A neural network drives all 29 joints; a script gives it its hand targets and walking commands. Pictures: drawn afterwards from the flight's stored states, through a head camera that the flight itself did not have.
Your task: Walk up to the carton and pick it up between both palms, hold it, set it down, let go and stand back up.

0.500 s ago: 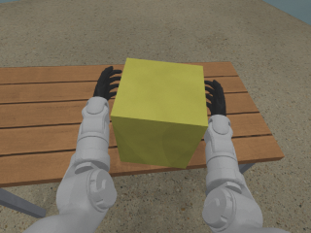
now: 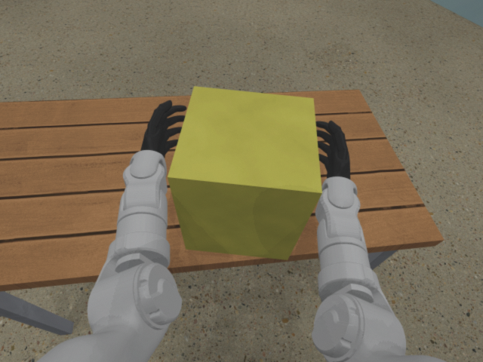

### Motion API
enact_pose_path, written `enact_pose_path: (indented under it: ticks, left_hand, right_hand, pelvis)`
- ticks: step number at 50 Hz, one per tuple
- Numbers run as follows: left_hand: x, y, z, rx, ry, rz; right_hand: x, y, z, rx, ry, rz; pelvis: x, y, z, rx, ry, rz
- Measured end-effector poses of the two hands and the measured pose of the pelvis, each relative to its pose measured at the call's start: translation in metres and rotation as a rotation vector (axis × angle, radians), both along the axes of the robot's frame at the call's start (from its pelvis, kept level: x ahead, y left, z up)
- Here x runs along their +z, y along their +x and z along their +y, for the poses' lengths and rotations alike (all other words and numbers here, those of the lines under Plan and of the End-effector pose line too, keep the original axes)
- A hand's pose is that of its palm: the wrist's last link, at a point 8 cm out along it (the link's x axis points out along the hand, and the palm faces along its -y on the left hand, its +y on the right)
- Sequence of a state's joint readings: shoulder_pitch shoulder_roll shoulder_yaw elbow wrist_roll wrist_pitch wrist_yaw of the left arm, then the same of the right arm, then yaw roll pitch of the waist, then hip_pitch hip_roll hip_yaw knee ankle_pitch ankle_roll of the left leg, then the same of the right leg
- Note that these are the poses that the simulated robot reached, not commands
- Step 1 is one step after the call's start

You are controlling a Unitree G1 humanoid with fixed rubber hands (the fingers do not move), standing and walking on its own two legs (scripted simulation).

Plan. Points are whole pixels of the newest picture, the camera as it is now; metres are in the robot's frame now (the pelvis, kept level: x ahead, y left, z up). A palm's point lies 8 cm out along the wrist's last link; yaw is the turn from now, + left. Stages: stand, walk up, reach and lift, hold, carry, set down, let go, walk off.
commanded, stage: set down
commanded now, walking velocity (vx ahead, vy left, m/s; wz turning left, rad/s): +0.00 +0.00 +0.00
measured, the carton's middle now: (244, 180) +0.42 -0.01 +0.02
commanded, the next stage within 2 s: none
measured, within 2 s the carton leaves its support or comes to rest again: neither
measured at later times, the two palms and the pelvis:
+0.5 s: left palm (139, 148) +0.45 +0.18 +0.08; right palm (340, 166) +0.42 -0.17 +0.07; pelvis -0.01 +0.01 -0.02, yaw -1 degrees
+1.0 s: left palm (123, 115) +0.45 +0.19 +0.16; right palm (374, 136) +0.41 -0.20 +0.15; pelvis -0.04 -0.01 -0.02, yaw +1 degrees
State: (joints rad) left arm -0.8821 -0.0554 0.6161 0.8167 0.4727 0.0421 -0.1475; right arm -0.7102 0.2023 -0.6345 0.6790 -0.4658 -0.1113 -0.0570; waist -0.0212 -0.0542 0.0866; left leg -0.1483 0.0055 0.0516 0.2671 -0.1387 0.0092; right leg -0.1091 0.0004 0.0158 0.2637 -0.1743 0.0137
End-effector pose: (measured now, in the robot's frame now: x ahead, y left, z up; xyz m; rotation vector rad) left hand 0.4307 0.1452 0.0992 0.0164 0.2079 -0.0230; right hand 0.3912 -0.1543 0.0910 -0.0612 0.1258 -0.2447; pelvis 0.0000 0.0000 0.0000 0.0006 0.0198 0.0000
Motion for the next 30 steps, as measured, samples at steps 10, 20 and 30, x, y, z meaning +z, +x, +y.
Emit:
enact_pose_path:
  ticks: [10,20,30]
  left_hand:
    - [-0.027,0.007,0.0,-0.006,0.067,0.059]
    - [-0.028,0.024,0.016,0.039,0.044,0.055]
    - [-0.016,0.01,0.055,0.083,0.073,0.039]
  right_hand:
    - [-0.021,0.004,-0.006,0.05,0.024,0.093]
    - [-0.032,0.022,-0.007,0.049,0.055,0.12]
    - [-0.006,0.022,-0.044,-0.014,0.045,0.113]
  pelvis:
    - [-0.002,-0.002,0.002,-0.027,-0.008,0.071]
    - [-0.014,-0.002,0.006,-0.021,-0.028,0.252]
    - [-0.019,-0.015,0.005,0.01,-0.042,0.26]
